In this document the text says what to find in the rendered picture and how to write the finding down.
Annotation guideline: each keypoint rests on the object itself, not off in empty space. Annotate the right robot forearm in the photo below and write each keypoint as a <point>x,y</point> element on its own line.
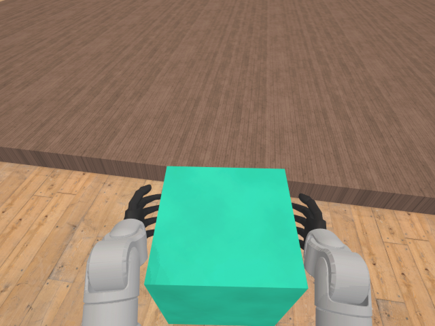
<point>342,281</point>

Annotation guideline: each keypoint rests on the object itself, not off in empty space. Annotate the robot right hand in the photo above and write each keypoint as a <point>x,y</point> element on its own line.
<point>313,220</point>

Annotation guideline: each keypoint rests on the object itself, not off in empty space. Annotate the left robot forearm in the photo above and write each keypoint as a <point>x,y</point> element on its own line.
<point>112,279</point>

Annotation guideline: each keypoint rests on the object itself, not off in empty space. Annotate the robot left hand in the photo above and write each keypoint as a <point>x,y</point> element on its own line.
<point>135,207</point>

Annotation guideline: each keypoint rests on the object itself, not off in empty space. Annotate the carton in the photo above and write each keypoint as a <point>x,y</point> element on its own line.
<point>225,249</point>

